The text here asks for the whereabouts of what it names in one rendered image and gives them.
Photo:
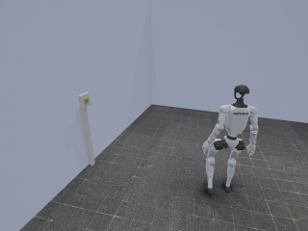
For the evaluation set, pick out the left robot forearm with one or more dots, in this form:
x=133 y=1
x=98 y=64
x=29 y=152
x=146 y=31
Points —
x=213 y=135

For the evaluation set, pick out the right robot forearm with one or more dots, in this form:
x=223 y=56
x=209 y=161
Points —
x=253 y=136

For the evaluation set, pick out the robot left hand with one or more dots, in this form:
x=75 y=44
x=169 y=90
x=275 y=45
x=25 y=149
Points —
x=205 y=147

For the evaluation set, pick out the robot left upper arm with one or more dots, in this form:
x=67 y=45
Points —
x=222 y=111

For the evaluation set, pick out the robot right upper arm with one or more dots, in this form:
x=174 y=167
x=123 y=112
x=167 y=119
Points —
x=253 y=118

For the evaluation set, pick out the humanoid robot head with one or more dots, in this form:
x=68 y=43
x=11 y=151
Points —
x=242 y=90

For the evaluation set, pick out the panel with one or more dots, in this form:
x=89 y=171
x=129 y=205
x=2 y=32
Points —
x=86 y=125

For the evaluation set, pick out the robot right hand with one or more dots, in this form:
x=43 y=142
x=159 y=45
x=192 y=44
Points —
x=252 y=148

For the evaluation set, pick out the robot right thigh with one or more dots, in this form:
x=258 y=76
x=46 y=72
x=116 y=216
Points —
x=235 y=152

